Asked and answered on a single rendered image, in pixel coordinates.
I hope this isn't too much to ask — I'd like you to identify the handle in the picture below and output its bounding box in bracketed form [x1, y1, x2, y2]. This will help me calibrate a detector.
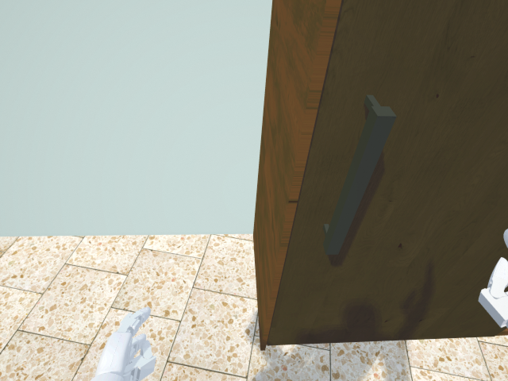
[323, 95, 397, 255]

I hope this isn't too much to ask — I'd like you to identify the left robot hand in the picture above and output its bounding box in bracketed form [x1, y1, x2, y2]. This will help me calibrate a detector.
[95, 307, 156, 381]

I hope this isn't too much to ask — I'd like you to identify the wardrobe door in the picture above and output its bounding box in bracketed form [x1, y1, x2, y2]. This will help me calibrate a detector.
[267, 0, 508, 345]

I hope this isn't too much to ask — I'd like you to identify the right robot hand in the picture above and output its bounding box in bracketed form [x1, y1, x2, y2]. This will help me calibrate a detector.
[479, 229, 508, 328]

